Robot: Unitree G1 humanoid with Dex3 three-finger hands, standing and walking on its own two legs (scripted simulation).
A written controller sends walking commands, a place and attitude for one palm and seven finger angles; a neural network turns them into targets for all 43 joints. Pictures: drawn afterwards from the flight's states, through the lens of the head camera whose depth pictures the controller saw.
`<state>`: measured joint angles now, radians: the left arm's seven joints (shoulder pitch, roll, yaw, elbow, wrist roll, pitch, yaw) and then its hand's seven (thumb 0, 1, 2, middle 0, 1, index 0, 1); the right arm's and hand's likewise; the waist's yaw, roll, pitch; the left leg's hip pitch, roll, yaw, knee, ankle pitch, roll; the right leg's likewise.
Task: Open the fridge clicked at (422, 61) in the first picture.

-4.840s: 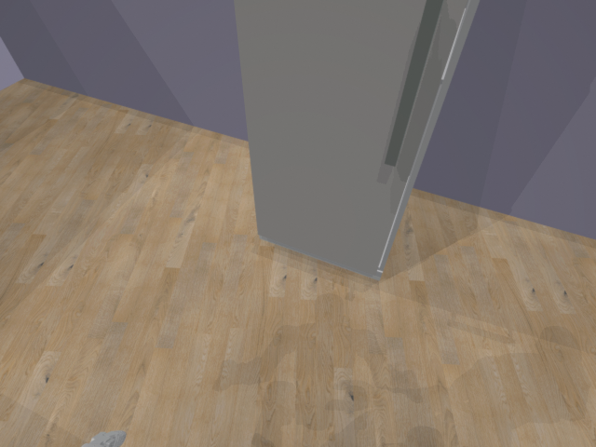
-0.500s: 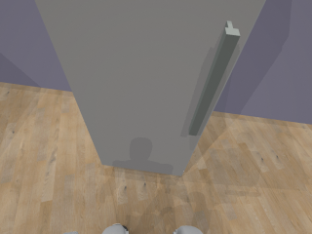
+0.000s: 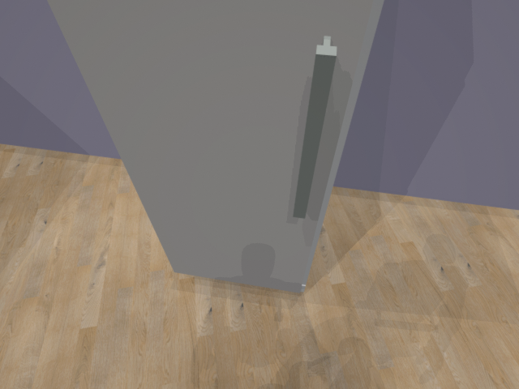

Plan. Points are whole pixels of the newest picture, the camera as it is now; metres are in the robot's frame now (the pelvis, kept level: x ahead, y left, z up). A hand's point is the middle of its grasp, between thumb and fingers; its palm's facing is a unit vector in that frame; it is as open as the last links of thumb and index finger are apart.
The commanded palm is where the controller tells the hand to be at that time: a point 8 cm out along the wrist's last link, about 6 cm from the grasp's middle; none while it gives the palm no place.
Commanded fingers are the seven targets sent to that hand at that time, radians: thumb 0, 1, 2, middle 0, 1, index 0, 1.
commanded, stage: come to a stop and stand still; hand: right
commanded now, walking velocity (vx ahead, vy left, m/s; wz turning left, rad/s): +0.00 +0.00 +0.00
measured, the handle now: (310, 144) +0.52 -0.06 +0.08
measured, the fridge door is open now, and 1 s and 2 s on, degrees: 0 0 0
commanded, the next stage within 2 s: look again from close up in 0.44 s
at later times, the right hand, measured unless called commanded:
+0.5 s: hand out of the picture -0.06 -0.14 -0.17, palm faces +0.02 +0.99 -0.15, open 7.3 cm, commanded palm none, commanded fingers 0.00 -0.90 -0.90 0.20 0.30 0.20 0.30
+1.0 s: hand out of the picture -0.01 -0.17 -0.17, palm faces +0.00 +0.97 -0.23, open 7.4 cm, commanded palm none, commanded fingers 0.00 -0.90 -0.90 0.20 0.30 0.20 0.30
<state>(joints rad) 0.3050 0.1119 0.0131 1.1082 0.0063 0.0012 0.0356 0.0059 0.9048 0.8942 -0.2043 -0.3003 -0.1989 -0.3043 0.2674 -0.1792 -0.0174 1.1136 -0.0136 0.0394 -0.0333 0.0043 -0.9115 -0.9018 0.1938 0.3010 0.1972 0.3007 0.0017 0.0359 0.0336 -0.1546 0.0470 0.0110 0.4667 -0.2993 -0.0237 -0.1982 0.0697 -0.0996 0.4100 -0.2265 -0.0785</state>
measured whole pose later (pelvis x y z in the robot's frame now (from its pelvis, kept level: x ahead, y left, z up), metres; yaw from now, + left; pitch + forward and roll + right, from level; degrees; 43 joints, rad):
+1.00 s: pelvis -0.03 +0.01 +0.00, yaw +0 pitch -1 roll +0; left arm 0.26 0.19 -0.01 1.06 0.01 -0.02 0.01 0.01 0.91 0.89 -0.20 -0.30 -0.20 -0.30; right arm 0.30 -0.19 0.02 1.05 -0.02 -0.02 -0.03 0.00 -0.91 -0.90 0.20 0.30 0.20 0.30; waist 0.00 0.00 0.00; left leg -0.19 0.01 0.02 0.50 -0.30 0.01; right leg -0.24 0.02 -0.10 0.47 -0.22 -0.05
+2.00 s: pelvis +0.01 +0.03 +0.00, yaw -1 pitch +0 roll -1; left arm 0.25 0.15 -0.01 1.13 0.02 -0.01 0.01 0.00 0.90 0.89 -0.20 -0.30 -0.20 -0.30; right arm 0.30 -0.19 0.01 1.10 -0.03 0.00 -0.02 0.00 -0.91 -0.90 0.19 0.30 0.20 0.30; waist 0.00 0.04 0.00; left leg -0.14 0.00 0.05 0.48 -0.35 0.03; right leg -0.21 0.02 -0.06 0.46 -0.26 -0.03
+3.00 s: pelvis +0.10 +0.15 -0.01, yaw -6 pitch -1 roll +0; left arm 0.21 0.14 0.03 1.01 0.02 0.01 0.02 0.00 0.91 0.89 -0.20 -0.30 -0.19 -0.30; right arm 0.19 -0.18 -0.05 0.99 -0.02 0.03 -0.03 0.00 -0.92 -0.90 0.20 0.30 0.20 0.30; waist -0.02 0.06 0.06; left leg -0.32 0.07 0.10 0.61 -0.30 0.00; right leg -0.25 0.01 -0.12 0.55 -0.29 -0.05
